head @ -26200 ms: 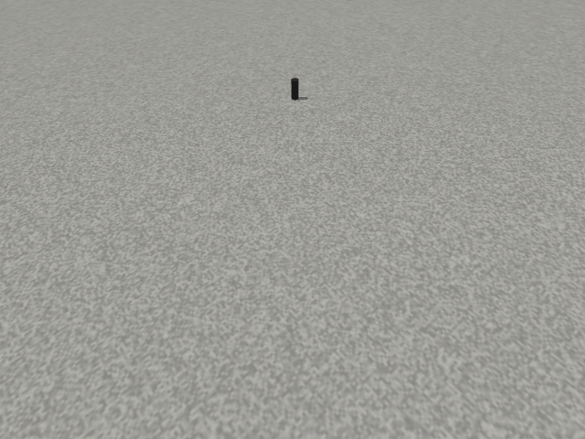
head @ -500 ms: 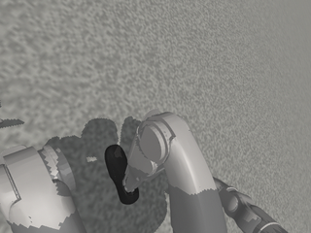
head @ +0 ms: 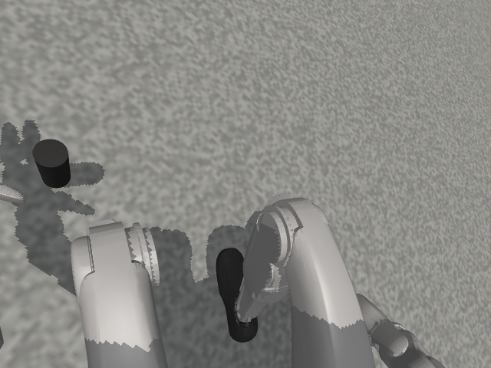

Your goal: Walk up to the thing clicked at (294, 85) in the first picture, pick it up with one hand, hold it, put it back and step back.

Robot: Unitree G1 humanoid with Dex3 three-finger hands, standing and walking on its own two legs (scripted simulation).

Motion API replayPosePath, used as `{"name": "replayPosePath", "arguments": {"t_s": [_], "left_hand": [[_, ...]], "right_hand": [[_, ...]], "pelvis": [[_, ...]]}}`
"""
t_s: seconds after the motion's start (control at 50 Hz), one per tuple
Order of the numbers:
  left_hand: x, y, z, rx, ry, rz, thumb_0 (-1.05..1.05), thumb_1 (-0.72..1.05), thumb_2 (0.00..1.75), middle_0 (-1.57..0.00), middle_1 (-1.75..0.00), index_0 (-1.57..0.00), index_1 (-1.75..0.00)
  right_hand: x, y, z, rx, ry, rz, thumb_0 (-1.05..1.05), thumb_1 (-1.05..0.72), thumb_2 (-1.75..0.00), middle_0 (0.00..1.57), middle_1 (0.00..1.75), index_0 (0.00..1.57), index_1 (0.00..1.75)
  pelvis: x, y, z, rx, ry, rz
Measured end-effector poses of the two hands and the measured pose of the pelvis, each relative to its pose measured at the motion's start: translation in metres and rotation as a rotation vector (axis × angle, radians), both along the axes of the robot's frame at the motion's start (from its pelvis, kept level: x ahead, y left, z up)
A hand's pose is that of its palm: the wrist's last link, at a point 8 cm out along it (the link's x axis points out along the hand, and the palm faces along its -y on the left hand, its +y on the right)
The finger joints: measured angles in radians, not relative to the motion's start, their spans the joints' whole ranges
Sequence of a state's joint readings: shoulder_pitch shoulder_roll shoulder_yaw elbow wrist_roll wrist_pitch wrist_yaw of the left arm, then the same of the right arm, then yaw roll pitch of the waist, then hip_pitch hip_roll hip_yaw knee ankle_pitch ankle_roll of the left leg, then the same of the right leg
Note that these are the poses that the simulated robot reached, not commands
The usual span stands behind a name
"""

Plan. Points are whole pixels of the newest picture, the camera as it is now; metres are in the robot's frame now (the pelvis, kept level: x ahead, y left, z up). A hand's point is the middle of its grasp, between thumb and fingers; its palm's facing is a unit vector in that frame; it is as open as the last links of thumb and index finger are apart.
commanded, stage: home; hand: left
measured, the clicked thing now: (54, 166) +0.45 +0.25 -0.25
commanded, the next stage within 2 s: none
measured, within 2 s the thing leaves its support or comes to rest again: neither
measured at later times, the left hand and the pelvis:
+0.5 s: hand out of the picture +0.32 +0.33 +0.03, palm faces +0.20 -0.86 -0.46, open 17.3 cm; pelvis +0.02 -0.01 +0.13, yaw +8 degrees
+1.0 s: hand out of the picture +0.27 +0.24 +0.24, palm faces +0.25 -0.90 -0.35, open 17.4 cm; pelvis +0.09 -0.01 +0.34, yaw +11 degrees
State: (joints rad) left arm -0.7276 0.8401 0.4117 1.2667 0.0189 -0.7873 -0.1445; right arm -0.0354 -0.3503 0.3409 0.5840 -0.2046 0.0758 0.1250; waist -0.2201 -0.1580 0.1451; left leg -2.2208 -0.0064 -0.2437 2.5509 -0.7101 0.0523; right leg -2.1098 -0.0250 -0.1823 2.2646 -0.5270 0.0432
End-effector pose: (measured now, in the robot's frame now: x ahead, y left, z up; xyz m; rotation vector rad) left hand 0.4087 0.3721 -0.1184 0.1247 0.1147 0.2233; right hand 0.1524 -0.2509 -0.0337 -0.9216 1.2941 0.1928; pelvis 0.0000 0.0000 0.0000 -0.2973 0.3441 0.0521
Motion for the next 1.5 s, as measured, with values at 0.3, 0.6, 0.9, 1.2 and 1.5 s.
{"name": "replayPosePath", "arguments": {"t_s": [0.3,0.6,0.9,1.2,1.5], "left_hand": [[-0.059,0.059,0.109,0.241,0.313,0.161,-0.01,-0.52,0.07,-0.06,-0.06,-0.07,-0.06],[-0.128,-0.022,0.231,0.205,0.530,0.176,-0.01,-0.50,0.08,-0.06,-0.06,-0.07,-0.06],[-0.153,-0.075,0.354,0.077,0.666,0.219,0.00,-0.54,0.06,-0.06,-0.05,-0.06,-0.05],[-0.179,-0.115,0.469,0.027,0.655,0.212,0.00,-0.56,0.05,-0.05,-0.05,-0.06,-0.05],[-0.201,-0.128,0.492,-0.016,0.651,0.236,0.00,-0.58,0.03,-0.05,-0.05,-0.06,-0.05]], "right_hand": [[0.000,0.002,-0.005,0.194,-0.037,-0.299,0.00,-0.91,-0.91,0.21,0.31,0.21,0.30],[0.086,0.018,0.107,0.350,-0.284,-0.349,0.01,-0.90,-0.90,0.21,0.31,0.21,0.30],[0.132,0.018,0.257,0.378,-0.479,-0.330,0.01,-0.90,-0.90,0.20,0.31,0.21,0.30],[0.138,0.038,0.350,0.442,-0.619,-0.370,0.01,-0.90,-0.90,0.20,0.31,0.21,0.30],[0.171,0.049,0.381,0.511,-0.732,-0.266,0.01,-0.90,-0.90,0.20,0.31,0.21,0.30]], "pelvis": [[0.010,-0.005,0.049,0.099,0.187,0.043],[0.033,-0.018,0.180,0.184,0.223,0.064],[0.077,-0.018,0.309,0.226,0.090,0.095],[0.113,-0.006,0.390,0.256,-0.095,0.121],[0.116,-0.009,0.406,0.273,-0.170,0.144]]}}
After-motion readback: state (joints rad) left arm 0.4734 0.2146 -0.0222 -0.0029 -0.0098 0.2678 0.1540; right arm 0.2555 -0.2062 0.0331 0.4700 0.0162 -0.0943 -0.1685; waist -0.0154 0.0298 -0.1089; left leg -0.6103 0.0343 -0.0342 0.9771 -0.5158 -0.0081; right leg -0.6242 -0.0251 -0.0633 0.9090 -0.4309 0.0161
